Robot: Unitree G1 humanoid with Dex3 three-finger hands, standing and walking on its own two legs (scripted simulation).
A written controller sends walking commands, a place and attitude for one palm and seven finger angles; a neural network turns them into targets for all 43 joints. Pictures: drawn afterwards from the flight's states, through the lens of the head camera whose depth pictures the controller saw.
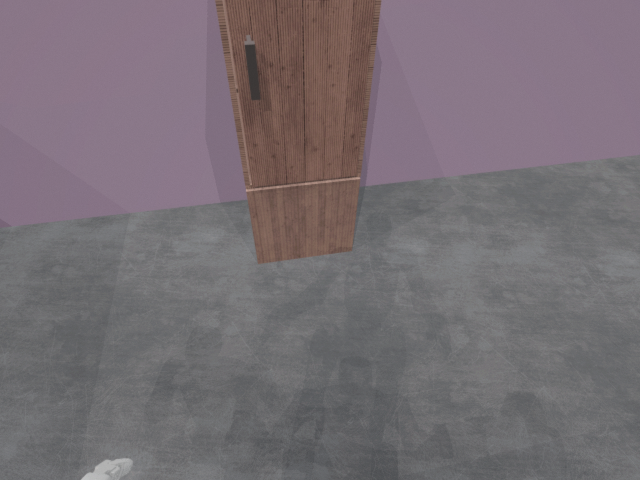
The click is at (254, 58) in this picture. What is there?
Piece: cupboard door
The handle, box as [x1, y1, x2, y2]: [244, 35, 260, 99]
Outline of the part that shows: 246,35 247,40 244,41 251,99 260,99 254,42 250,40 249,35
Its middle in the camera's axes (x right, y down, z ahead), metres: -0.17 -0.42 +0.96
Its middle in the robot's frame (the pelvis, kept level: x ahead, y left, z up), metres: +1.00 +0.22 +0.06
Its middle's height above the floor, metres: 0.83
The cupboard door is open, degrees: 0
